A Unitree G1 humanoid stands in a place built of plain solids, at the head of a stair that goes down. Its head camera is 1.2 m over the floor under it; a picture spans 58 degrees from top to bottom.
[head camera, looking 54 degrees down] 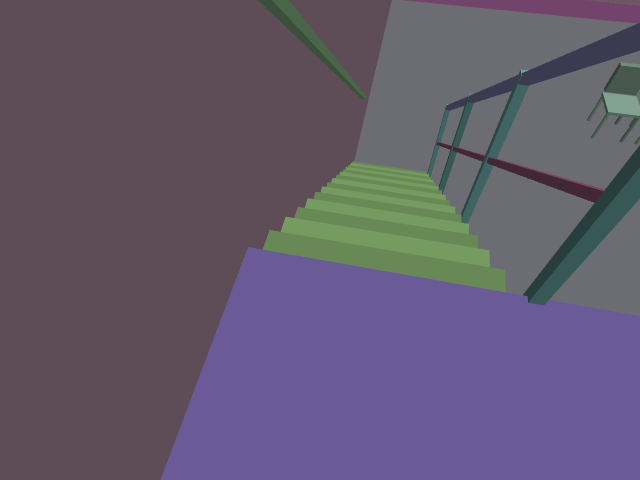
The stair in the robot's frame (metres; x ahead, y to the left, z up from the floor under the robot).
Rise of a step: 0.17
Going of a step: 0.21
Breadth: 0.91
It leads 12 degrees to the right of straight ahead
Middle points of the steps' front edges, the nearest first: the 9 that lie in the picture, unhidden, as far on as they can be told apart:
0.75 -0.20 0.00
0.95 -0.25 -0.17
1.16 -0.29 -0.34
1.36 -0.33 -0.51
1.57 -0.38 -0.68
1.77 -0.42 -0.84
1.98 -0.46 -1.01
2.18 -0.50 -1.18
2.39 -0.55 -1.35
